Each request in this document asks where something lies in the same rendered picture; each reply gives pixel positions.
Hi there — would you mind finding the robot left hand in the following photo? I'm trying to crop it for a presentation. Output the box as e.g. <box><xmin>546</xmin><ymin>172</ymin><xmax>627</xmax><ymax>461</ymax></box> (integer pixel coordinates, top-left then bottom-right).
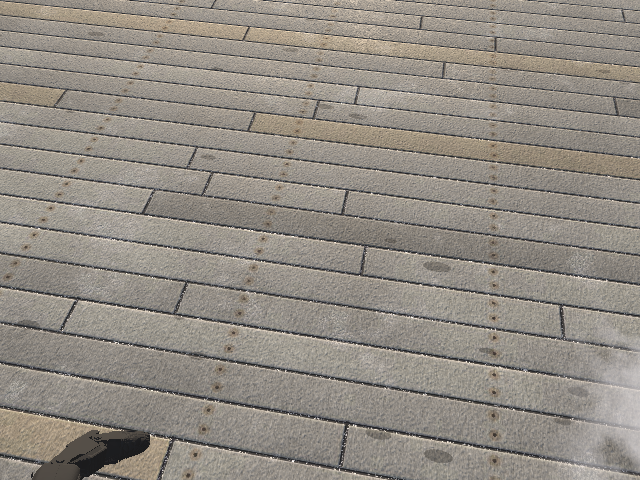
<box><xmin>31</xmin><ymin>430</ymin><xmax>150</xmax><ymax>480</ymax></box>

